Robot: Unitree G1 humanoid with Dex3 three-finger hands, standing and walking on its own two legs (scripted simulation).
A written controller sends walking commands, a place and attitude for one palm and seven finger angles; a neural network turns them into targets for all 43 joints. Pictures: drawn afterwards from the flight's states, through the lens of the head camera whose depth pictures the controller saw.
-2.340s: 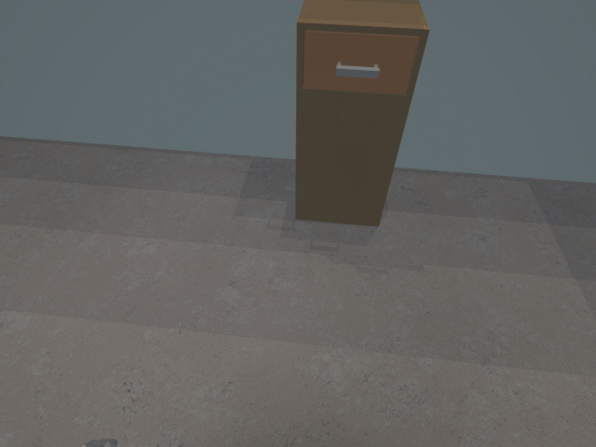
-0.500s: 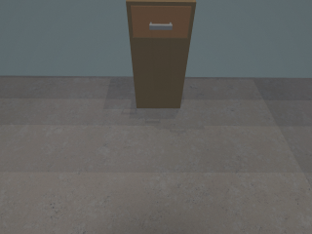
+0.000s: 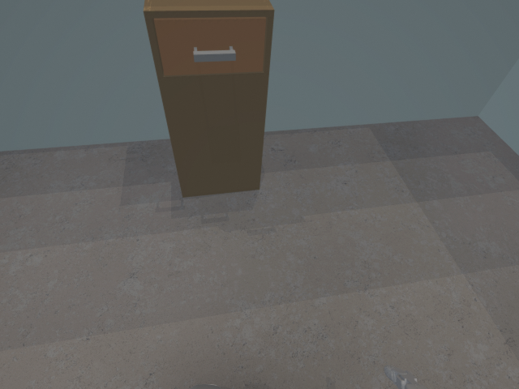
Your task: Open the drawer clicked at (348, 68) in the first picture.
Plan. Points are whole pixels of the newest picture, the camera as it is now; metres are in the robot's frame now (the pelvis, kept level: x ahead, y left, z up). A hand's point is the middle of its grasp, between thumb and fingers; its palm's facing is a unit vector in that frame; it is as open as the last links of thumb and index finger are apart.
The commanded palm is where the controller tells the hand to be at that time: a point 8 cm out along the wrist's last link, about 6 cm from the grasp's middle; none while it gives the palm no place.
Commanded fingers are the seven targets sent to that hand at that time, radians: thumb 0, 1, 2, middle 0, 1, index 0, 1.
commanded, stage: walk to a spot facing it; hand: left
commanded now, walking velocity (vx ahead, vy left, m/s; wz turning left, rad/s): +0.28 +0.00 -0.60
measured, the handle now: (214, 52) +1.05 +0.30 -0.02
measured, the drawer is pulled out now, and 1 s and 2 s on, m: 0.00 0.00 0.00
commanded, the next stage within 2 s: none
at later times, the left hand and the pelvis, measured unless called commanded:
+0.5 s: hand (226, 264) +0.38 +0.12 -0.15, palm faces -0.44 -0.89 -0.15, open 7.4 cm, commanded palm none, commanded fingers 0.00 0.90 0.90 -0.20 -0.30 -0.20 -0.30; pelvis +0.16 +0.02 +0.00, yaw -21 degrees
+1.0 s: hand (233, 230) +0.49 +0.13 -0.18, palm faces -0.52 -0.83 -0.21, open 7.3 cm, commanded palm none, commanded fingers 0.00 0.90 0.90 -0.20 -0.30 -0.20 -0.30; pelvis +0.32 -0.01 -0.01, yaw -38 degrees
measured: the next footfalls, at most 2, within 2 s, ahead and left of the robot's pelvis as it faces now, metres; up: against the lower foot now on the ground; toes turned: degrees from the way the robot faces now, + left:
left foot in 0.02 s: +0.11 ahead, +0.12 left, +0.00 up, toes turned +2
right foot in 0.60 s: +0.28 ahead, -0.14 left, +0.00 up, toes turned -31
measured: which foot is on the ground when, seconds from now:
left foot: up 0.00-0.00, down 0.02-0.58, up 0.60-0.96, down 0.98-1.00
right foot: down 0.00-0.02, up 0.04-0.58, down 0.60-0.98, up 1.00-1.00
